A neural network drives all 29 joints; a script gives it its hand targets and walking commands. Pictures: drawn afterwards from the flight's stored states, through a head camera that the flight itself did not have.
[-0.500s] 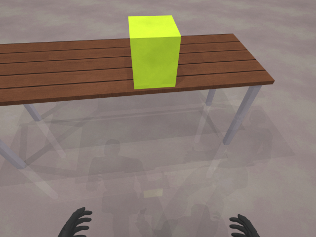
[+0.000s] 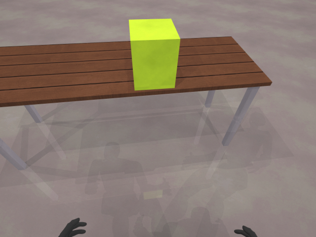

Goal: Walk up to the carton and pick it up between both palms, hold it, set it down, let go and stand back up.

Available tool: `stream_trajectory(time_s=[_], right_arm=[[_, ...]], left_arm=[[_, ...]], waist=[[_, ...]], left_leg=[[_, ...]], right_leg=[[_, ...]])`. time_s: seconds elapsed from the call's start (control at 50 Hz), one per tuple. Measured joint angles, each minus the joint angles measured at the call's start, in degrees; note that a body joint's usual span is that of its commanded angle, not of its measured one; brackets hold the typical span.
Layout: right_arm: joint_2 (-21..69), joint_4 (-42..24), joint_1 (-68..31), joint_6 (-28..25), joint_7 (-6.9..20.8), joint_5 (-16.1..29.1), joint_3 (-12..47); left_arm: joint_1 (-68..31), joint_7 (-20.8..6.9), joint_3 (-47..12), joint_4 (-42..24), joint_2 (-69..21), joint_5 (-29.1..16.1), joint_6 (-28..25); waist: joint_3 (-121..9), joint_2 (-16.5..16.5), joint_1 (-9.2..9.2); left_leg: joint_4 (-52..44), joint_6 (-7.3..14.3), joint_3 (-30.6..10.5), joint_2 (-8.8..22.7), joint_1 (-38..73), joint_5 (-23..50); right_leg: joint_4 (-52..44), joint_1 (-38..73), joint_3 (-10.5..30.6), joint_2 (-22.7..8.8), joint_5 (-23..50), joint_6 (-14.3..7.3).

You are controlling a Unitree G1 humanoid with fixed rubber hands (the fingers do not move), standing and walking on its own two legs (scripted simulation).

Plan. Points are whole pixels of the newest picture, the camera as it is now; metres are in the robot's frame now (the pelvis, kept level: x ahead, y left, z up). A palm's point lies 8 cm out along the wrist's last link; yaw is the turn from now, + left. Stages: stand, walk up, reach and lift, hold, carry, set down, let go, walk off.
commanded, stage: stand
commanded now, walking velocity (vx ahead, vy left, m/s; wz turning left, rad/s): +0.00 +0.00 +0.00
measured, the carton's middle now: (152, 55) +0.90 +0.06 +0.00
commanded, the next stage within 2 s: none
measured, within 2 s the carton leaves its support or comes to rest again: neither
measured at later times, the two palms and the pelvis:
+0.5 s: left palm out of the picture +0.10 +0.25 -0.09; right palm out of the picture +0.10 -0.25 -0.10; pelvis +0.00 +0.00 +0.00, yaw +0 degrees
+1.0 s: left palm out of the picture +0.08 +0.25 -0.10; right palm out of the picture +0.07 -0.25 -0.10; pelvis -0.01 +0.00 +0.00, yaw +0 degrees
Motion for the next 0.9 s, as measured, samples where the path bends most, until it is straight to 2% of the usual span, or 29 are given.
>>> stream_trajectory(time_s=[0.9], right_arm=[[-0.6,2.6,2.4,0.2,-0.5,0.4,0.3]], left_arm=[[1.2,0.5,-0.9,3.1,0.7,-0.4,0.1]], waist=[[-0.2,0.4,-0.02]], left_leg=[[-2.4,-0.1,0.0,0.0,1.1,1.7]], right_leg=[[-2.2,1.0,0.2,-0.1,1.6,0.1]])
